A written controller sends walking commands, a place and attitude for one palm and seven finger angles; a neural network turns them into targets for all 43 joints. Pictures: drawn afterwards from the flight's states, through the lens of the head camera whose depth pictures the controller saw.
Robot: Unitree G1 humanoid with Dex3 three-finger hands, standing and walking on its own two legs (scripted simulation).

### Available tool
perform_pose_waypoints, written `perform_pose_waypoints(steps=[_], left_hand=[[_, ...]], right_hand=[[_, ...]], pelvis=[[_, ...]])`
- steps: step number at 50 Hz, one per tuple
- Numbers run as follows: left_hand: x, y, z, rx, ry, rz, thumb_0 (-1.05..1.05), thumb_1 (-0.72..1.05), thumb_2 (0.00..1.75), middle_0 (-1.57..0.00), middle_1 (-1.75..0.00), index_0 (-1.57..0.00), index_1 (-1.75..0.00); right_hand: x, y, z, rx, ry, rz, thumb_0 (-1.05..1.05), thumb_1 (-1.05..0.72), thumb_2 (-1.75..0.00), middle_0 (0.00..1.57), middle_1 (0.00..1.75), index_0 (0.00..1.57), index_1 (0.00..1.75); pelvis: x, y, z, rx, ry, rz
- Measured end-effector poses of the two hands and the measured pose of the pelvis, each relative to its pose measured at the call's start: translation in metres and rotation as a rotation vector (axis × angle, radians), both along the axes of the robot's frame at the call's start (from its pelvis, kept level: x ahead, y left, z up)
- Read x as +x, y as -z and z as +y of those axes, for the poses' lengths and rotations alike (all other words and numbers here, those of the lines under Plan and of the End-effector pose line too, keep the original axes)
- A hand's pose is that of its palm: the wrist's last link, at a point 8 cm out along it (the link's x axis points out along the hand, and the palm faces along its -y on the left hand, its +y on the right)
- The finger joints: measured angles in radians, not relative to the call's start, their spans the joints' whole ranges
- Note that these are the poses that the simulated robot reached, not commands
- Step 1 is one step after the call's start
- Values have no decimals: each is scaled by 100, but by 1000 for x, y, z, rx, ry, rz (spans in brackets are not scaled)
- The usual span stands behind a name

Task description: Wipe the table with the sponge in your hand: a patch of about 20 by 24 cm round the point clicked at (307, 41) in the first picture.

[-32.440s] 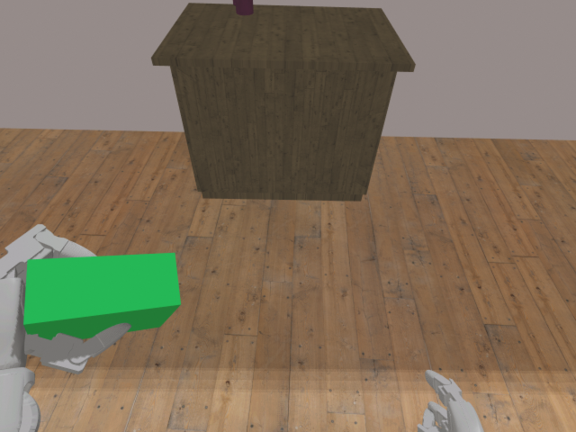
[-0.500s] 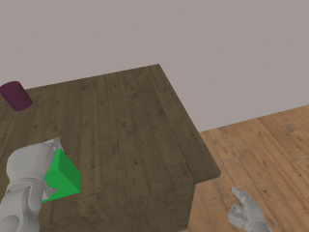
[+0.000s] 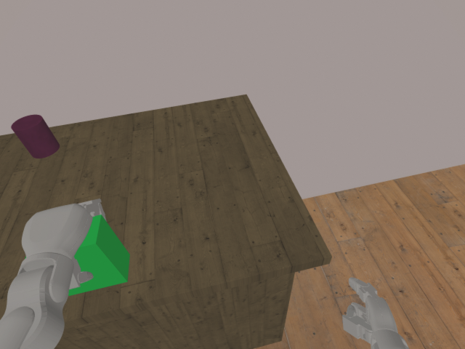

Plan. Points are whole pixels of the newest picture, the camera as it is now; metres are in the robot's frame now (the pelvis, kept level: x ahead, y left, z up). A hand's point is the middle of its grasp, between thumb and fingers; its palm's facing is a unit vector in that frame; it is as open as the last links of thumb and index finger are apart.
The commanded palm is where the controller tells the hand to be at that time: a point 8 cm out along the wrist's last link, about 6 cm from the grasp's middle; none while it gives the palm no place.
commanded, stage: lift the sponge slowly off the table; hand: left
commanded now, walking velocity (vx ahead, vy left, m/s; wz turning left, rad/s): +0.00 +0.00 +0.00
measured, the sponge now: (90, 263) +0.22 +0.30 +0.04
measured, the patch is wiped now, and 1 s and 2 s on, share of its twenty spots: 0.95 0.95 0.95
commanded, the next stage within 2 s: bring the sponge back beside the body in 1.44 s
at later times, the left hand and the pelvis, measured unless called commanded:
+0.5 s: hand (73, 227) +0.24 +0.30 +0.12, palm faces +0.06 -0.05 -1.00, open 9.9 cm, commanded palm +0.20 +0.30 +0.19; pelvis -0.01 +0.00 +0.00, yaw +0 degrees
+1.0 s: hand (64, 214) +0.23 +0.30 +0.16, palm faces +0.12 -0.04 -0.99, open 9.9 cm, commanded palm +0.20 +0.30 +0.23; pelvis -0.02 +0.00 +0.00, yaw +0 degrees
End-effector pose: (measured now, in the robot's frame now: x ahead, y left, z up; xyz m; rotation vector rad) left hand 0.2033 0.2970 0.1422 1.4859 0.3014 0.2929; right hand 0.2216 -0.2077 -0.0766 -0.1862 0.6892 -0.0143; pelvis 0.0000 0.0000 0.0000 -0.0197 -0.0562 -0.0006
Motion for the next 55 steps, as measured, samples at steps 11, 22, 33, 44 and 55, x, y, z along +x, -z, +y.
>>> perform_pose_waypoints(steps=[11,22,33,44,55], left_hand=[[-2,-17,0,7,5,-28,0,-48,106,-74,-136,-75,-136],[8,-30,-3,16,18,-47,0,-48,106,-74,-136,-76,-136],[10,-42,3,20,-5,-49,0,-49,106,-74,-136,-76,-136],[9,-57,-5,26,34,-90,0,-49,106,-74,-136,-76,-136],[3,-73,-7,27,7,-115,0,-49,106,-74,-136,-76,-135]], right_hand=[[-1,-4,-5,-7,5,-21,2,-91,-90,20,30,20,30],[-2,-6,2,7,-6,-34,2,-91,-90,20,30,20,30],[-2,-6,5,10,-18,-29,2,-91,-90,20,30,20,30],[1,-8,10,15,-30,-40,2,-91,-90,20,30,20,30],[7,-12,17,33,-57,-65,2,-91,-90,20,30,20,30]], pelvis=[[-5,-1,-2,0,-5,-13],[-11,-2,-1,1,-6,-17],[-13,-2,0,2,-6,-15],[-14,-3,1,3,-6,-15],[-17,-2,1,4,-7,-14]])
